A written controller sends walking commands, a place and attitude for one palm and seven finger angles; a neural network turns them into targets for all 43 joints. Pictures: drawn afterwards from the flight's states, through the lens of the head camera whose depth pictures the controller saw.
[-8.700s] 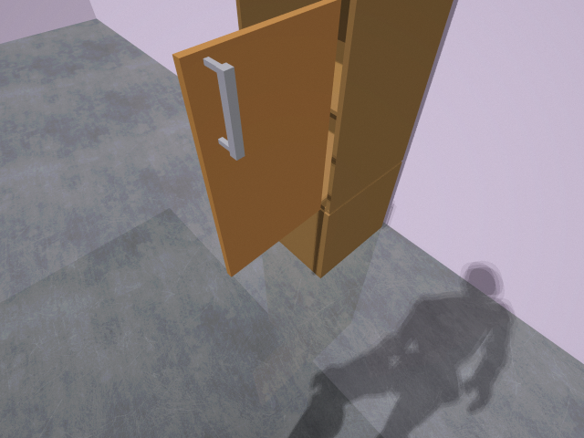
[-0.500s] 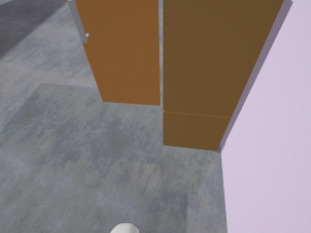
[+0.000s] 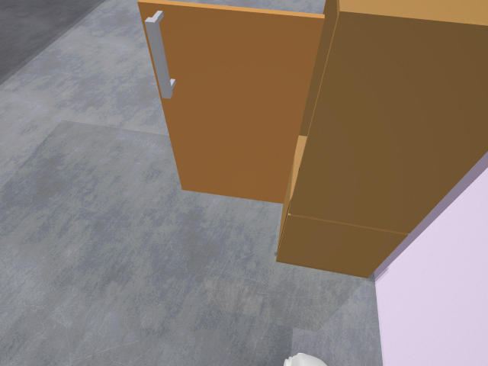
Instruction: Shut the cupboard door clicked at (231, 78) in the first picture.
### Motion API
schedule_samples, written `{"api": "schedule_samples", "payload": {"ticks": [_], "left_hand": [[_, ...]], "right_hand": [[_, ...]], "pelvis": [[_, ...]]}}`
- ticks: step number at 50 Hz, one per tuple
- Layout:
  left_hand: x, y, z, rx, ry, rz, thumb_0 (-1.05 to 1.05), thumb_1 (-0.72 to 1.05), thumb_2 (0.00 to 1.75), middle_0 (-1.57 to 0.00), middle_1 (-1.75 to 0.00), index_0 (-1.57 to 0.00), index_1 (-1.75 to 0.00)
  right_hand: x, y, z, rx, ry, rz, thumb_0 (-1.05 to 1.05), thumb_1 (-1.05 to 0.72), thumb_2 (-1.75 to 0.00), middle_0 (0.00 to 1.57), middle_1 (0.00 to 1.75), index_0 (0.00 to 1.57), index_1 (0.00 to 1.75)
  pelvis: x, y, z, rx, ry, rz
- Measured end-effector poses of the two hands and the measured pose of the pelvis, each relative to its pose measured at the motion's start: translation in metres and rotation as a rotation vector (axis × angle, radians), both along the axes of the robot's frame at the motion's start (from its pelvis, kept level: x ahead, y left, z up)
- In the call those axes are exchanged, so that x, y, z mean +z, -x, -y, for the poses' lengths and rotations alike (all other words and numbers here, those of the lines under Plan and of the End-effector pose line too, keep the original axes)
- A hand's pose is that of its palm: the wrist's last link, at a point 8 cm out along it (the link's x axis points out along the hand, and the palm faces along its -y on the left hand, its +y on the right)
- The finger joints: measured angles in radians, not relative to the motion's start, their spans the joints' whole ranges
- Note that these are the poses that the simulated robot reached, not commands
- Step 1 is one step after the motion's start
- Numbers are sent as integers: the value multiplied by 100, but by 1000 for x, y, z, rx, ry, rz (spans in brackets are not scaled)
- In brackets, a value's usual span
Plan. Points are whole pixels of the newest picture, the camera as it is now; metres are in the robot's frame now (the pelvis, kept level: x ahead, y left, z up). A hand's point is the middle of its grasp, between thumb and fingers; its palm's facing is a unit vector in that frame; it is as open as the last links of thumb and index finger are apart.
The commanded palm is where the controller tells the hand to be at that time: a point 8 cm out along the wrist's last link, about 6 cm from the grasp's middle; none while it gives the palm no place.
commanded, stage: take the last steps up to it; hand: left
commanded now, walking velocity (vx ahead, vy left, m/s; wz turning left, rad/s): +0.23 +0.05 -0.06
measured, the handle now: (163, 57) +0.65 +0.23 +0.15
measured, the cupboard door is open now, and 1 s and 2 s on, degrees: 92 92 92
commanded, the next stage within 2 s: come to a stop and stand still in 0.18 s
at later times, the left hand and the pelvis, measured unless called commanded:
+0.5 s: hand (151, 331) +0.20 +0.20 -0.18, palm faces +0.03 -0.98 -0.22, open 7.2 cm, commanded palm none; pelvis +0.16 +0.02 +0.00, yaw -2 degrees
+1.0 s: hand (166, 332) +0.20 +0.17 -0.17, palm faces -0.02 -0.98 -0.21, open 7.3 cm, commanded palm none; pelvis +0.15 -0.01 +0.00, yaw -3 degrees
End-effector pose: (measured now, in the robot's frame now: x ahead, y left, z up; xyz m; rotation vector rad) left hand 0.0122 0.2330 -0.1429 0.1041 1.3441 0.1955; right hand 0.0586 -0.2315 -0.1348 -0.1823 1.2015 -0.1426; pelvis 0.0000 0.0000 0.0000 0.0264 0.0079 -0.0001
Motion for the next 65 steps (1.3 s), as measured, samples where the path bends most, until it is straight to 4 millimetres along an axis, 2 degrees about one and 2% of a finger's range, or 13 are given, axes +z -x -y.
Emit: {"api": "schedule_samples", "payload": {"ticks": [4, 8, 11, 13, 17, 25, 29, 35, 41, 48, 54, 60, 65], "left_hand": [[12, -84, -3, -65, -18, 134, 0, 92, 90, -19, -30, -19, -30], [18, -153, 4, -123, -34, 222, 0, 92, 90, -19, -30, -19, -30], [16, -188, 12, -147, -44, 263, 0, 91, 90, -20, -30, -19, -30], [16, -195, 15, -141, -40, 262, 0, 91, 90, -20, -30, -20, -30], [15, -188, 16, -100, -28, 178, 0, 92, 90, -20, -30, -20, -30], [-3, -179, -20, -58, -30, 14, -1, 94, 90, -20, -30, -20, -30], [-15, -179, -33, -40, -22, -37, 0, 93, 90, -20, -30, -20, -30], [-8, -185, -36, -51, -31, -41, 0, 92, 90, -20, -30, -20, -30], [-1, -194, -23, -85, -63, 34, 0, 91, 90, -20, -30, -20, -30], [5, -183, 5, -112, -43, 40, 0, 91, 90, -20, -30, -20, -30], [-8, -176, 13, -95, -3, 25, 1, 93, 90, -20, -30, -20, -30], [-6, -164, 12, -82, 3, 7, 1, 94, 90, -20, -30, -20, -30], [-4, -148, 4, -130, -15, 7, 0, 93, 90, -20, -30, -20, -30]], "right_hand": [[-7, 15, -2, -39, -22, -97, -1, -93, -90, 21, 29, 20, 30], [-19, 27, -5, -84, -58, -207, 0, -92, -90, 20, 29, 20, 30], [-31, 27, -6, -110, -83, -275, 0, -91, -90, 20, 29, 20, 30], [-30, 18, -7, -117, -89, -301, 0, -91, -90, 20, 29, 20, 30], [-18, -21, -9, -123, -81, -275, 1, -91, -90, 20, 29, 20, 30], [-14, -105, -23, -99, -24, -173, 2, -93, -90, 20, 29, 20, 30], [-12, -133, -31, -85, 8, -135, 1, -92, -90, 20, 29, 20, 30], [-6, -155, -26, -71, 26, -78, 1, -92, -90, 21, 29, 20, 30], [-15, -153, -2, -80, 7, -42, 0, -91, -90, 21, 30, 20, 30], [-12, -133, 18, -114, -9, -88, 1, -90, -90, 20, 29, 20, 30], [-9, -110, 12, -115, 9, -133, 0, -91, -90, 20, 29, 20, 30], [-5, -85, -2, -102, -3, -194, 1, -91, -90, 20, 29, 20, 30], [-7, -77, -10, -117, -11, -117, 1, -92, -90, 20, 29, 20, 30]], "pelvis": [[1, -28, -3, -9, -11, 5], [-4, -60, 0, -20, -21, 13], [-13, -84, 6, -22, -7, 19], [-11, -96, 6, -17, 4, 22], [0, -119, 4, -18, 13, 9], [-5, -159, -20, -30, 40, 10], [-9, -168, -30, -35, 29, 8], [-5, -162, -28, -43, 41, -7], [-10, -150, -9, -51, 23, -10], [-4, -147, 5, -44, 15, 2], [-5, -146, 6, -35, 38, 10], [1, -142, 4, -42, 38, 15], [-2, -132, -7, -54, 40, 26]]}}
